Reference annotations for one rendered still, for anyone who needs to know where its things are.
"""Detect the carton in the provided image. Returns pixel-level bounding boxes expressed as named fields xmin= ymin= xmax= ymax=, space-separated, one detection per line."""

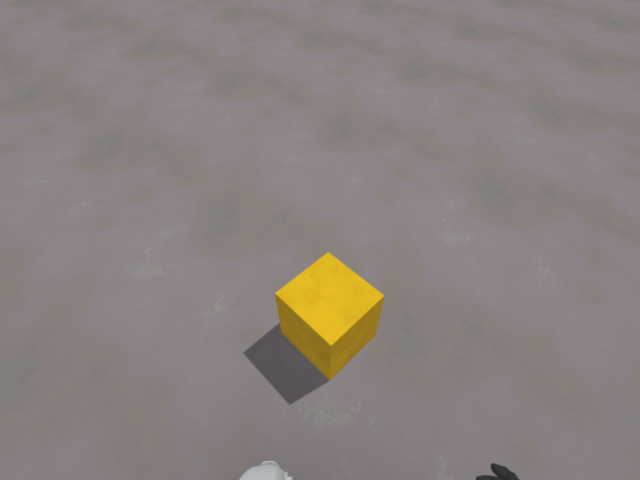
xmin=275 ymin=252 xmax=384 ymax=381

